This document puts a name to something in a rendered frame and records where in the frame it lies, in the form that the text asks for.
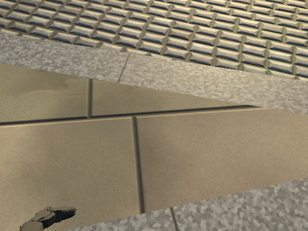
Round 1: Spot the robot left hand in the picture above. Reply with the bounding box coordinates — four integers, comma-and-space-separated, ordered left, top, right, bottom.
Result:
19, 206, 76, 231

